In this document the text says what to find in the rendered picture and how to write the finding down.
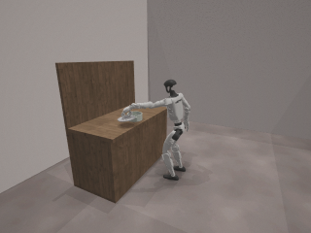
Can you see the table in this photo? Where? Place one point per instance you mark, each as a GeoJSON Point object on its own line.
{"type": "Point", "coordinates": [107, 156]}

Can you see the right robot shin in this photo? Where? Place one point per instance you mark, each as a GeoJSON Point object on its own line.
{"type": "Point", "coordinates": [177, 156]}

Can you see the robot left upper arm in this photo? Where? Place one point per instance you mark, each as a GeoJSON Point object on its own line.
{"type": "Point", "coordinates": [162, 103]}

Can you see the left robot forearm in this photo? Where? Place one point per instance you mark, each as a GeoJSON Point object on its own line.
{"type": "Point", "coordinates": [140, 105]}

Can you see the right robot forearm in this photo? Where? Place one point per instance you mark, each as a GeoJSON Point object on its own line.
{"type": "Point", "coordinates": [186, 116]}

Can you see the pot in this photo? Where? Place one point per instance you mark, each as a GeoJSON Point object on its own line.
{"type": "Point", "coordinates": [138, 116]}

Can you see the robot right upper arm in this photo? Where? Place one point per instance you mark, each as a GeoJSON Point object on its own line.
{"type": "Point", "coordinates": [185, 103]}

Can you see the right robot hand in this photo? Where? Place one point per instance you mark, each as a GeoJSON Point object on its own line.
{"type": "Point", "coordinates": [187, 124]}

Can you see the lid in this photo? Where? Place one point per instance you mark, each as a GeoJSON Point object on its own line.
{"type": "Point", "coordinates": [120, 119]}

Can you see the left robot hand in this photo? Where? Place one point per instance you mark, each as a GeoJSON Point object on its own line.
{"type": "Point", "coordinates": [125, 110]}

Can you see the left robot foot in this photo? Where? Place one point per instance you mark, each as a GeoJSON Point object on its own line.
{"type": "Point", "coordinates": [169, 177]}

